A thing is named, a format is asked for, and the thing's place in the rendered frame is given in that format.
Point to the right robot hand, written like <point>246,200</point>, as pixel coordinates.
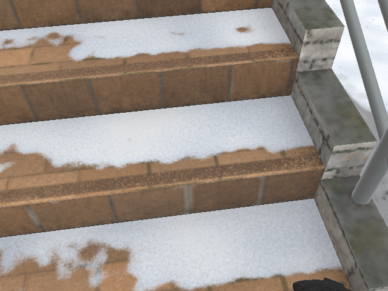
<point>319,285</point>

